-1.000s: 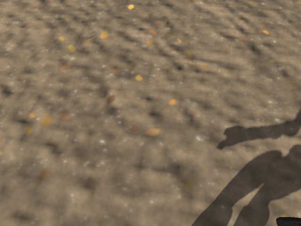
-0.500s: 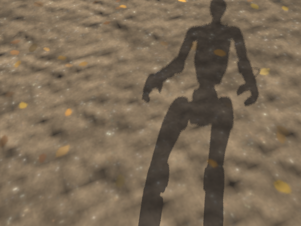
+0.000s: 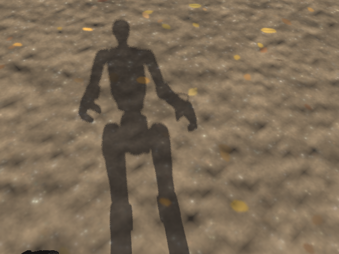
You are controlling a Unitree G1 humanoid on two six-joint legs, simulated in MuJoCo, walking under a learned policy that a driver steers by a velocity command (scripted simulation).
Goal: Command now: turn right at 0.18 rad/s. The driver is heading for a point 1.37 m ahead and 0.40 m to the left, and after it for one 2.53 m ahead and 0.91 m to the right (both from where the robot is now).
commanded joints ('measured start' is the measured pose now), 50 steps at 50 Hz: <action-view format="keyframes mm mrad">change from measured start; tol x32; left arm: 1 29 108 47 -33 5 0 11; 50 -7 77 26 41 -30 -83 -41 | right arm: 1 -55 -117 -20 -72 18 -12 -14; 50 101 -206 -42 -51 25 -59 -16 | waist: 1 29 157 -75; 11 48 206 -143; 13 26 -243 -90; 30 -8 -88 -83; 33 -47 379 -300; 50 -40 173 7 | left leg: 1 126 289 -325 -194 306 203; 10 160 174 -393 -126 360 153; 14 -317 11 -82 452 -357 -62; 30 22 40 147 28 5 -13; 33 454 485 -551 -137 792 394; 40 148 253 -163 -188 529 225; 44 176 274 -270 -368 -343 207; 50 280 366 -231 -438 -364 182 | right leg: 1 -80 -69 15 190 -5 55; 13 395 -449 200 -612 632 -236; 30 296 -420 -335 -358 859 -143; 34 -277 -168 -151 421 -154 44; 50 -345 -232 -152 -58 318 -32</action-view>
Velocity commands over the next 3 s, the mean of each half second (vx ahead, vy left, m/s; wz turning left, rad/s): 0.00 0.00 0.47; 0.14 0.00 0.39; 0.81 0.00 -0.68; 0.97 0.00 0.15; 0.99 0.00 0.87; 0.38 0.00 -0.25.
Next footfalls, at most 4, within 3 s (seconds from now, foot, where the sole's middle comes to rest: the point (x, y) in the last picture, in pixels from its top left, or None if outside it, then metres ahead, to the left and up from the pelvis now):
0.22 right None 0.02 -0.13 -0.77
0.62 left None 0.01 0.15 -0.77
1.24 right None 0.24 -0.02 -0.77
1.68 left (123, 202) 0.69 0.18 -0.77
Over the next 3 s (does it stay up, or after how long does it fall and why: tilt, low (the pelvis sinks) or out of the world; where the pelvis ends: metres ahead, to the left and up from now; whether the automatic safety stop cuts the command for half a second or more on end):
stays up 1.49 0.42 -0.02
